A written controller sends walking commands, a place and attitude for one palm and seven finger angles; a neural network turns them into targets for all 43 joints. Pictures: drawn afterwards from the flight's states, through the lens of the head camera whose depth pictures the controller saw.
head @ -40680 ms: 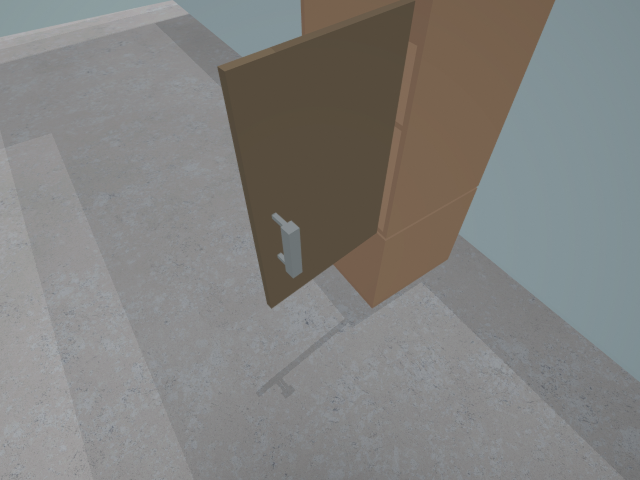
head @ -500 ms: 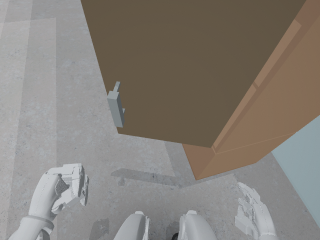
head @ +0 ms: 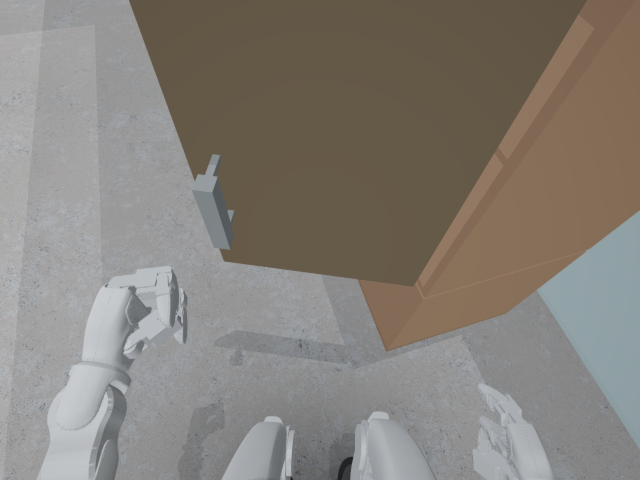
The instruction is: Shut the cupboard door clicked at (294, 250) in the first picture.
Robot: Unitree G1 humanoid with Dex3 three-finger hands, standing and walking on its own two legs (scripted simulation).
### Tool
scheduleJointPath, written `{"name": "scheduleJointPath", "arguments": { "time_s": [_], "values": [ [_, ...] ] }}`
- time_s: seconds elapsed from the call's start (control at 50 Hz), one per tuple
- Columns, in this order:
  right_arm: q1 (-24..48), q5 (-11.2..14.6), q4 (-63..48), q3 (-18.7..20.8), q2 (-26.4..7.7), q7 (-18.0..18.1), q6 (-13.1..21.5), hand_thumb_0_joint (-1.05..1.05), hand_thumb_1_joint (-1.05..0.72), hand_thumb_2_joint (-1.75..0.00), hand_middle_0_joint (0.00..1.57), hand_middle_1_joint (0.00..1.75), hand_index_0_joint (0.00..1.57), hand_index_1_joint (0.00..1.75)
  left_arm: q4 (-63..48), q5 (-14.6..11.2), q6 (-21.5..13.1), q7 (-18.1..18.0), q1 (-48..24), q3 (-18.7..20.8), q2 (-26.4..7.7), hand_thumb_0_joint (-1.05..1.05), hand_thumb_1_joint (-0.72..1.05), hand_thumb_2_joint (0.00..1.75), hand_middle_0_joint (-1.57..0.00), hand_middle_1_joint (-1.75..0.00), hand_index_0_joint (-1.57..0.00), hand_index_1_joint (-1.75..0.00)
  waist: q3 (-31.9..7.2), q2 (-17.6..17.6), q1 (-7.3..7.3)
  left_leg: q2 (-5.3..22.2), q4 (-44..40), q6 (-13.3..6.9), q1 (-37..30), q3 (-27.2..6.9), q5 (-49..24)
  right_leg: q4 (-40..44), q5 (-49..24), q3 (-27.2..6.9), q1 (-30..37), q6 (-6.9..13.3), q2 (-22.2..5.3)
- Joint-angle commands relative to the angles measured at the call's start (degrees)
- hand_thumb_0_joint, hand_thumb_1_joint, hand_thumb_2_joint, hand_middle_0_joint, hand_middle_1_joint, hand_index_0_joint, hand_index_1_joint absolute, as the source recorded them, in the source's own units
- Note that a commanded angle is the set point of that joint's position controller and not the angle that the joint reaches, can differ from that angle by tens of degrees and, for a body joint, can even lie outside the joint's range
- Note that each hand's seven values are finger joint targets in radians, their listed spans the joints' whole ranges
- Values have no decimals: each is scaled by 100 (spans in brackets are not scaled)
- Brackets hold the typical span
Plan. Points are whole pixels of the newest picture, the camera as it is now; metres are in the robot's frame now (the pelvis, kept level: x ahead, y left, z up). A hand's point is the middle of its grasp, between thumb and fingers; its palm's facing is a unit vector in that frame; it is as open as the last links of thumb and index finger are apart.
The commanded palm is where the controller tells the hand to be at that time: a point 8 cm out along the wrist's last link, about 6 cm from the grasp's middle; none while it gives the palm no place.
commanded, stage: bring the fist close to the handle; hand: left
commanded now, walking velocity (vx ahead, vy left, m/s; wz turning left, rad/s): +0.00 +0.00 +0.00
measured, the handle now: (219, 203) +0.47 +0.17 +0.01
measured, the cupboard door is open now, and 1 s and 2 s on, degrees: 65 65 48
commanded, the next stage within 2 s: push the door shut along its arc in 0.88 s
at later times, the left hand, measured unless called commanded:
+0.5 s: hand (222, 270) +0.36 +0.15 +0.02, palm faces -0.11 -0.99 +0.00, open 3.1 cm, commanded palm +0.35 +0.20 +0.02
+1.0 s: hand (220, 272) +0.36 +0.15 +0.01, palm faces -0.10 -1.00 -0.02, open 3.1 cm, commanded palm +0.35 +0.20 +0.02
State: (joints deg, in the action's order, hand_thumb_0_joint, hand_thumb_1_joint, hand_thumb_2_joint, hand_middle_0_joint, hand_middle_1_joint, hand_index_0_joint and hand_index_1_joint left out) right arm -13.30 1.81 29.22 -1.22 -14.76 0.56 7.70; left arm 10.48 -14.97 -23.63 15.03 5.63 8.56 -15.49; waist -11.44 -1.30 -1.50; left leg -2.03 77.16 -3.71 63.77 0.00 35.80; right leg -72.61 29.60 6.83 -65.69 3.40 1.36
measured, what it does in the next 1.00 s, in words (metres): stands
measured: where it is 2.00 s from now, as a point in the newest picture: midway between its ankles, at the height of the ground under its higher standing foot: outside the picture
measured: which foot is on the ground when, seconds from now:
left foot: down 0.00-1.00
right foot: down 0.00-1.00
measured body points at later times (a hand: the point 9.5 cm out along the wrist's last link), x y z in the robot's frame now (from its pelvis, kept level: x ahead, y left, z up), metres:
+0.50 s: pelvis +0.00 +0.01 +0.00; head +0.12 +0.03 +0.43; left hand +0.36 +0.20 +0.02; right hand +0.15 -0.24 -0.11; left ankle +0.01 +0.08 -0.61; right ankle +0.05 -0.09 -0.61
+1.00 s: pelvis +0.00 +0.01 +0.00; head +0.11 +0.02 +0.43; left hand +0.36 +0.20 +0.01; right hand +0.14 -0.25 -0.11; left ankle +0.01 +0.08 -0.61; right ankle +0.05 -0.09 -0.61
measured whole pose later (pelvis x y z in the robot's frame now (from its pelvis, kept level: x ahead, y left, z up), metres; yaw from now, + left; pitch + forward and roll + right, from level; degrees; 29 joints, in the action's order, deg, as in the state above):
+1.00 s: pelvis +0.00 +0.01 +0.00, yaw +0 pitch +24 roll -3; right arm -12.2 1.1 32.4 -0.3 -14.6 -1.1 0.3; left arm 33.3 -9.6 -29.4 10.2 -15.7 6.0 -13.2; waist -10.7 -0.6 -3.2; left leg -2.3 77.2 -4.1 66.0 0.9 35.1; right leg -73.0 28.9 5.9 -68.2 2.9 1.0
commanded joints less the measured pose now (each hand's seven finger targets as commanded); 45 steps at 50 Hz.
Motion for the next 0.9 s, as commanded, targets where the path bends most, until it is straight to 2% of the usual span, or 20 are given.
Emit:
{"name": "scheduleJointPath", "arguments": {
  "time_s": [0.0,0.06,0.1,0.12,0.2,0.26,0.28,0.34,0.4,0.46,0.5,0.56,0.6,0.64,0.68,0.72,0.74,0.76,0.8,0.88],
  "values": [
    [30,-1,-795,353,-869,82,203,0,-90,-90,20,30,20,30,-755,42,-216,61,-1042,52,-583,0,90,90,-130,-150,-130,-150,-1719,-125,-80,92,-1163,216,-587,-388,-1642,925,-964,-699,1794,-116,-65],
    [11,-8,-709,378,-835,93,196,0,-90,-90,20,30,20,30,-1049,37,-389,-4,-1484,187,-719,0,90,90,-130,-150,-130,-150,-2188,-208,-50,107,-1192,250,-936,-423,-2040,840,-1372,-667,1904,-128,-81],
    [-31,-35,-651,377,-842,86,174,0,-90,-90,20,30,20,30,-979,16,-484,-106,-1588,298,-811,0,90,90,-130,-150,-130,-150,-2202,-220,-32,116,-1184,294,-1019,-461,-2249,757,-1515,-613,1864,-101,-44],
    [-1,-49,-624,369,-802,66,158,0,-90,-90,20,30,20,30,-911,45,-525,-149,-1609,241,-688,0,90,90,-130,-150,-130,-150,-2245,-270,-15,110,-1172,295,-1028,-433,-2302,737,-1568,-617,1842,-120,-67],
    [-62,-72,-496,373,-840,1,34,0,-90,-90,20,30,20,30,-119,203,-517,-333,-1812,118,-509,0,90,90,-130,-150,-130,-150,-1874,-161,-99,122,-1169,330,-843,-481,-2114,664,-1359,-549,1514,-104,-50],
    [-66,-59,-511,384,-860,-56,-84,0,-90,-90,20,30,20,30,243,369,-415,-348,-2216,-291,-177,0,90,90,-130,-150,-130,-150,-1749,-216,-208,150,-1246,369,-965,-536,-1901,718,-1113,-500,1197,-118,-73],
    [-93,-54,-483,400,-885,-51,-120,0,-90,-90,20,30,20,30,337,398,-396,-373,-2435,-227,-272,0,90,90,-130,-150,-130,-150,-1721,-145,-235,166,-1259,367,-969,-559,-1773,754,-1011,-502,1141,-121,-74],
    [-136,-61,-461,426,-898,-27,-173,0,-90,-90,20,30,20,30,255,435,-474,-421,-3063,-266,-266,0,90,90,-130,-150,-130,-150,-2109,-216,-256,184,-1227,410,-1293,-639,-2024,682,-1142,-496,1093,-115,-74],
    [-189,-100,-407,424,-908,-31,-189,0,-90,-90,20,30,20,30,112,403,-665,-578,-3334,-127,-385,0,90,90,-130,-150,-130,-150,-2470,-469,-177,192,-1190,517,-1649,-721,-2578,533,-1403,-456,1051,-82,-56],
    [-196,-134,-260,425,-870,-80,-254,0,-90,-90,20,30,20,30,581,509,-772,-735,-3600,-204,-213,0,90,90,-130,-150,-130,-150,-2358,-317,-284,222,-1123,549,-1579,-751,-2556,506,-1355,-446,851,-121,-65],
    [-253,-141,-266,420,-905,-99,-340,0,-90,-90,20,30,20,30,1010,583,-733,-794,-3356,109,-504,0,90,90,-130,-150,-130,-150,-2258,-198,-176,173,-1138,506,-1263,-655,-2429,507,-1379,-477,1094,-93,-41],
    [-233,-106,-390,424,-849,-159,-480,0,-90,-90,20,30,20,30,1180,586,-647,-745,-2935,156,-438,0,90,90,-130,-150,-130,-150,-2412,6,-58,142,-1222,449,-1096,-511,-2458,603,-1637,-555,1594,-115,-61],
    [-258,-73,-508,419,-857,-171,-547,0,-90,-90,20,30,20,30,1059,521,-588,-646,-2730,133,-444,0,90,90,-130,-150,-130,-150,-2479,-85,9,137,-1286,436,-1149,-485,-2611,631,-1788,-564,1794,-92,-43],
    [-232,-52,-493,420,-822,-174,-589,0,-90,-90,20,30,20,30,815,476,-615,-565,-2978,-82,-285,0,90,90,-130,-150,-130,-150,-2395,-151,-106,162,-1313,419,-1263,-473,-2548,733,-1757,-577,1731,-121,-55],
    [-230,-47,-472,427,-817,-143,-591,0,-90,-90,20,30,20,30,678,402,-714,-558,-3122,-11,-350,0,90,90,-130,-150,-130,-150,-2300,75,-171,158,-1289,344,-1120,-442,-2285,817,-1660,-627,1812,-145,-43],
    [-223,-64,-433,424,-826,-95,-550,0,-90,-90,20,30,20,30,522,388,-884,-557,-3296,47,-450,0,90,90,-130,-150,-130,-150,-2277,40,-192,158,-1258,343,-1131,-485,-2288,772,-1673,-627,1758,-129,-42],
    [-199,-73,-404,421,-804,-97,-530,0,-90,-90,20,30,20,30,566,403,-954,-554,-3291,-117,-281,0,90,90,-130,-150,-130,-150,-2225,-82,-234,161,-1240,337,-1173,-478,-2218,773,-1591,-616,1625,-131,-53],
    [-208,-81,-343,421,-807,-90,-511,0,-90,-90,20,30,20,30,673,384,-1001,-572,-3349,-99,-275,0,90,90,-130,-150,-130,-150,-2121,36,-273,159,-1221,331,-1101,-495,-2113,777,-1494,-612,1559,-138,-48],
    [-205,-88,-292,415,-843,-68,-489,0,-90,-90,20,30,20,30,871,433,-1070,-540,-3508,-208,-249,0,90,90,-130,-150,-130,-150,-1865,-42,-364,151,-1188,324,-1020,-524,-1891,775,-1261,-585,1293,-117,-44],
    [-156,-93,-267,428,-867,-92,-504,0,-90,-90,20,30,20,30,1182,510,-1035,-484,-3439,-149,-309,0,90,90,-130,-150,-130,-150,-1976,-192,-245,129,-1225,348,-1040,-517,-1731,769,-1075,-609,1242,-104,-64]
  ]
}}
